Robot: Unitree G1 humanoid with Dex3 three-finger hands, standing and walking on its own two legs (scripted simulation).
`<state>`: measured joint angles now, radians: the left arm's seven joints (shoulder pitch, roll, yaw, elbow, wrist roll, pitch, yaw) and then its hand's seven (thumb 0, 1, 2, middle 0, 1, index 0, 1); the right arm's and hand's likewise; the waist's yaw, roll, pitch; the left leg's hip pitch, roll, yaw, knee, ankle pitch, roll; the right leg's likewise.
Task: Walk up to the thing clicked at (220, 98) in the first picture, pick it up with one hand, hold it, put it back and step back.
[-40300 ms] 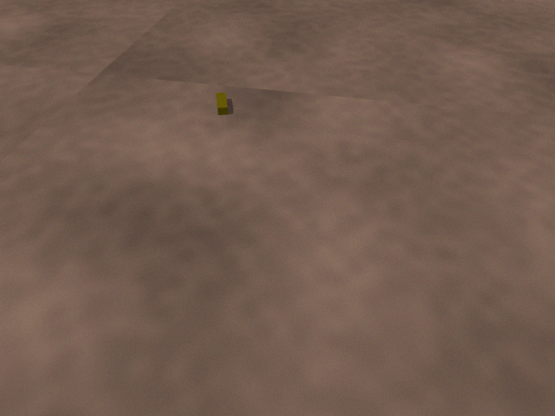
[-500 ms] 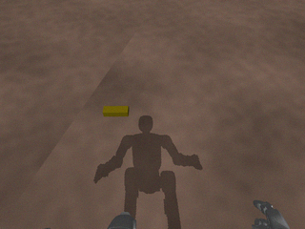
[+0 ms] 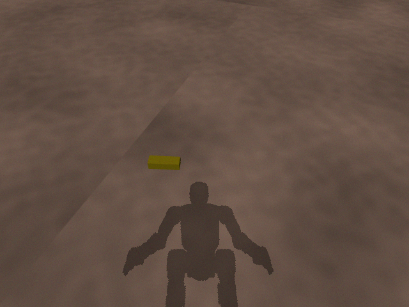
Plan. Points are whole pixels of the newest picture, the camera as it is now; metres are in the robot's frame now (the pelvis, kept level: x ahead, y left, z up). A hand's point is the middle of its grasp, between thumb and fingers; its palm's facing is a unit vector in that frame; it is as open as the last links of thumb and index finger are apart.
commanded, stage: step back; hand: left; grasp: from above
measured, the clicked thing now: (164, 162) +1.08 +0.25 -0.74
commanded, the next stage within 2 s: stand in 0.64 s
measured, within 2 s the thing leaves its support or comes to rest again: neither
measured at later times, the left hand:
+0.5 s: hand out of the picture +0.10 +0.29 -0.15, palm faces +0.03 -0.94 -0.35, open 7.3 cm
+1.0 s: hand out of the picture +0.13 +0.27 -0.14, palm faces -0.01 -0.94 -0.33, open 7.3 cm
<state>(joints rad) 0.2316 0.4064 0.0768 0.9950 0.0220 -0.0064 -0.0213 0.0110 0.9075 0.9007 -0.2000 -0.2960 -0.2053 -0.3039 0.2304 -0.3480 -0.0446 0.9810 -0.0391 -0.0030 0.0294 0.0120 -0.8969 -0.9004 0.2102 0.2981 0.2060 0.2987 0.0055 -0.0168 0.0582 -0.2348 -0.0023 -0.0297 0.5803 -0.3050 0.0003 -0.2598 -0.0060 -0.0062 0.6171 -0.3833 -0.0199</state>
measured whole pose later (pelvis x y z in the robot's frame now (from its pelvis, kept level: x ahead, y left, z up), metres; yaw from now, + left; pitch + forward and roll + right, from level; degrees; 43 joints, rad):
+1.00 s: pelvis +0.04 +0.02 +0.02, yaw +0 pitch -3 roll +0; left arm 0.07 0.34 0.01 1.14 0.01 -0.02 -0.01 0.01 0.91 0.90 -0.20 -0.30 -0.21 -0.30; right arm 0.06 -0.35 -0.01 1.14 -0.01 -0.01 0.01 0.01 -0.90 -0.90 0.21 0.30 0.20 0.30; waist 0.00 0.00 0.07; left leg -0.14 0.02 0.03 0.33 -0.14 -0.01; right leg -0.07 -0.02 0.01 0.33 -0.21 0.02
